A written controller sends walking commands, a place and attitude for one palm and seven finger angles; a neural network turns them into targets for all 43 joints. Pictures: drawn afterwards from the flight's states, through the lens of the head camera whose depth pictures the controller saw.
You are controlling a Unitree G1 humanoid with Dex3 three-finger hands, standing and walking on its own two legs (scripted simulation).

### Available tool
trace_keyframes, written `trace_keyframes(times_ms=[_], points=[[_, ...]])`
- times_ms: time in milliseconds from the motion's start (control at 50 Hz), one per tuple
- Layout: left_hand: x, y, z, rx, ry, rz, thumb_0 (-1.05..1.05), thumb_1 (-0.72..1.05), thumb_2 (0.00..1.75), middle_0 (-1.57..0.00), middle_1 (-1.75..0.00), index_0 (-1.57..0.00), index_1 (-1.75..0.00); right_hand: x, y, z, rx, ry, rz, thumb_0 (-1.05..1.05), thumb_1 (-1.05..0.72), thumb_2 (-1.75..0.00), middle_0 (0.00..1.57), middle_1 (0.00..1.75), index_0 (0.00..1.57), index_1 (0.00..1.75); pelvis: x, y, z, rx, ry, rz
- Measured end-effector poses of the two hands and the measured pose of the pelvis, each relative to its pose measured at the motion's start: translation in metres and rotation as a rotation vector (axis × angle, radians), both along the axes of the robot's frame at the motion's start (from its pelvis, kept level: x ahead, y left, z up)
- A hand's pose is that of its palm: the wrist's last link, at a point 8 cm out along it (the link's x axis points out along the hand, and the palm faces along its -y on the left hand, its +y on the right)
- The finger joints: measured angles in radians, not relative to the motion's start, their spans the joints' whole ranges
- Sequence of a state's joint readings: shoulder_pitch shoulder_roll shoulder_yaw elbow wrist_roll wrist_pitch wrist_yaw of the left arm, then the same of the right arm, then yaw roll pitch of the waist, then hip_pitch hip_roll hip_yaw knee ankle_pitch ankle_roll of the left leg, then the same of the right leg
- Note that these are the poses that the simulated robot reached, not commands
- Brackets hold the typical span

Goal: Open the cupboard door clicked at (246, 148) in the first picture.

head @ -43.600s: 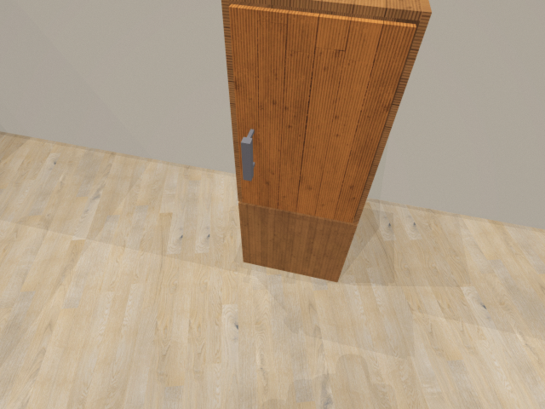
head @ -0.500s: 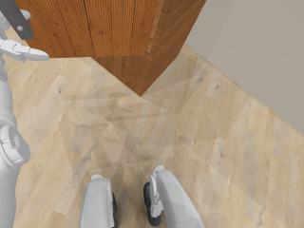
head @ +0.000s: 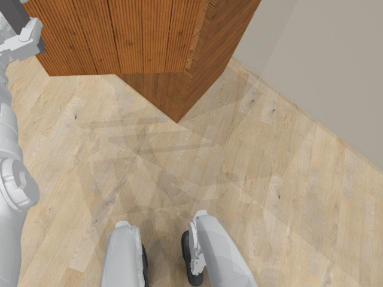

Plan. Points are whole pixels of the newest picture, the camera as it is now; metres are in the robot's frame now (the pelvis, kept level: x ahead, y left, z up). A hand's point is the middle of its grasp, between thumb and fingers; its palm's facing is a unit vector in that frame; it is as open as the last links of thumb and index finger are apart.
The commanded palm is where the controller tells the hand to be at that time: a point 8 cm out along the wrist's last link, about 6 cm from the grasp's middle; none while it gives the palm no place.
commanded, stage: close the thumb around the handle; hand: left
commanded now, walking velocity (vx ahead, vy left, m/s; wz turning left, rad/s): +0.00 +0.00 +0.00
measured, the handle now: (20, 11) +0.62 +0.24 +0.05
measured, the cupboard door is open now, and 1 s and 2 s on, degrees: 47 80 92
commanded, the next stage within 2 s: pull the door open along its arc in 0.14 s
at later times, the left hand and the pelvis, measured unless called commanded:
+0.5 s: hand (34, 45) +0.55 +0.22 +0.05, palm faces +0.06 -1.00 -0.01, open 6.2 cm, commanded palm +0.50 +0.24 +0.05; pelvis +0.00 +0.00 +0.01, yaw +0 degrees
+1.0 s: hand (96, 123) +0.40 +0.12 +0.05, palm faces +0.43 -0.91 +0.00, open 6.5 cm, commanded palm +0.32 +0.18 +0.05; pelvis +0.03 -0.01 +0.04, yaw +3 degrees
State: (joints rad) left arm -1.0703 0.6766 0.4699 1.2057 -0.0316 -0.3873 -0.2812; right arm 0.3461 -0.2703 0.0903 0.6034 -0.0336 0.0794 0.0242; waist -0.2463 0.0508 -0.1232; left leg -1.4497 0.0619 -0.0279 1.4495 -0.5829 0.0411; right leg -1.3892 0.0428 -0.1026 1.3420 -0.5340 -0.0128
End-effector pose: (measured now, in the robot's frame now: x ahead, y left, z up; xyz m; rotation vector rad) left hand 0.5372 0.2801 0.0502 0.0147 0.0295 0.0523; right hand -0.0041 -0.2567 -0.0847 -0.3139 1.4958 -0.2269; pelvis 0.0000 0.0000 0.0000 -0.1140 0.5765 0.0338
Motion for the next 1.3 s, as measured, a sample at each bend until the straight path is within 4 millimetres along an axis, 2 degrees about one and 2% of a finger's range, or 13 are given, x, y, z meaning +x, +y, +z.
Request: trace_keyframes(times_ms=[380,480,560,640,720,900,1000,1140,1300], points=[[-0.003,-0.009,0.0,-0.005,-0.001,0.006,0.01,0.68,0.81,-0.3,-1.32,-0.33,-1.32,-0.001,0.002,-0.001,0.01,-0.007,-0.007,0.0,-0.91,-0.9,0.2,0.3,0.2,0.3,-0.001,0.001,0.001,0.004,-0.005,-0.002],[-0.012,-0.011,0.0,-0.005,-0.004,0.01,0.01,0.69,0.79,-0.29,-1.32,-0.31,-1.32,0.001,0.002,0.001,0.025,-0.011,-0.019,0.0,-0.91,-0.9,0.2,0.3,0.2,0.3,0.001,0.0,0.006,0.012,-0.014,-0.006],[-0.027,-0.015,0.0,0.002,-0.004,0.004,0.01,0.69,0.77,-0.29,-1.31,-0.3,-1.32,0.01,0.003,0.005,0.045,-0.032,-0.025,0.0,-0.91,-0.9,0.2,0.3,0.2,0.3,0.005,0.0,0.013,0.021,-0.027,-0.009],[-0.05,-0.022,0.0,0.005,-0.001,-0.009,0.0,0.68,0.74,-0.28,-1.31,-0.3,-1.32,0.029,0.004,0.009,0.068,-0.077,-0.022,0.0,-0.91,-0.9,0.2,0.3,0.2,0.3,0.011,0.0,0.022,0.032,-0.046,-0.009],[-0.08,-0.035,0.0,-0.01,0.001,-0.01,0.0,0.67,0.73,-0.27,-1.31,-0.3,-1.32,0.057,0.004,0.015,0.086,-0.147,0.003,0.0,-0.91,-0.9,0.2,0.3,0.2,0.3,0.018,0.0,0.031,0.042,-0.068,-0.005],[-0.146,-0.092,-0.001,-0.076,-0.023,0.331,0.01,0.66,0.77,-0.27,-1.29,-0.32,-1.26,0.143,0.012,0.017,0.148,-0.333,0.151,0.0,-0.91,-0.9,0.2,0.3,0.2,0.3,0.025,-0.004,0.039,0.073,-0.113,0.001],[-0.176,-0.12,0.002,-0.016,-0.019,0.387,0.01,0.64,0.75,-0.3,-1.27,-0.31,-1.28,0.179,0.022,0.017,0.196,-0.416,0.196,0.0,-0.91,-0.9,0.2,0.3,0.2,0.3,0.027,-0.012,0.04,0.092,-0.136,0.001],[-0.209,-0.155,0.004,-0.004,0.004,0.358,0.01,0.6,0.68,-0.31,-1.28,-0.33,-1.31,0.203,0.029,0.02,0.235,-0.48,0.227,0.0,-0.91,-0.9,0.2,0.3,0.2,0.3,0.031,-0.027,0.045,0.111,-0.166,0.014],[-0.223,-0.179,0.003,-0.011,-0.003,0.422,0.01,0.61,0.7,-0.29,-1.29,-0.31,-1.31,0.208,0.016,0.012,0.236,-0.503,0.274,0.0,-0.91,-0.9,0.2,0.3,0.2,0.3,0.031,-0.043,0.041,0.124,-0.166,0.04]])
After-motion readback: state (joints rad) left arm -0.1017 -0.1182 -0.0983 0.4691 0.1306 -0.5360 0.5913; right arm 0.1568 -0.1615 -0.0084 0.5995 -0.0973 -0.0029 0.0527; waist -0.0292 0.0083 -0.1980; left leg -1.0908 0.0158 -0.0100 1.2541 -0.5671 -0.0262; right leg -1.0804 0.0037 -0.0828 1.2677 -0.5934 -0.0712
